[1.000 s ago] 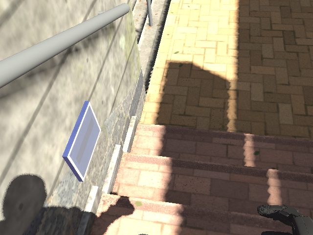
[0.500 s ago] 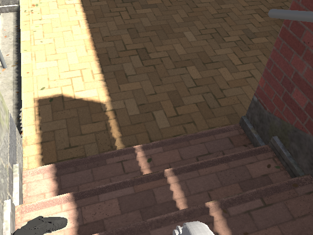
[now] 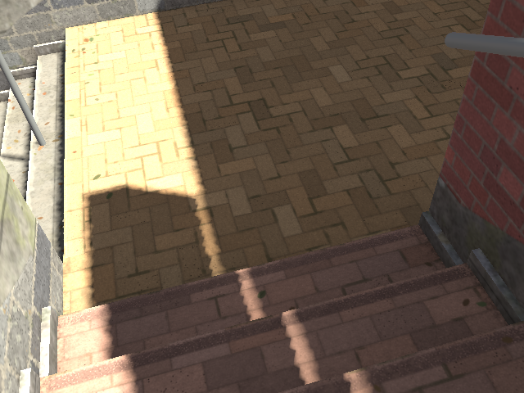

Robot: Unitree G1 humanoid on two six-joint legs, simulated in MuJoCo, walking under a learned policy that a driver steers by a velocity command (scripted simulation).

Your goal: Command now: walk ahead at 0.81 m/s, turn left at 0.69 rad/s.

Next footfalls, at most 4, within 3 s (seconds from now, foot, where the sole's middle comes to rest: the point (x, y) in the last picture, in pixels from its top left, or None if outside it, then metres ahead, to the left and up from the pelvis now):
0.20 left None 0.14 0.01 -0.82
0.60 right None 0.56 -0.15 -0.97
1.18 left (211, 368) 0.75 0.27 -1.12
1.56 right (206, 307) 1.08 0.33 -1.28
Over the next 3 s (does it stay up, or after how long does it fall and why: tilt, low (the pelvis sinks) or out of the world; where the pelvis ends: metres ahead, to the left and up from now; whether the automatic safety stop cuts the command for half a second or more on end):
stays up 1.23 0.46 -0.67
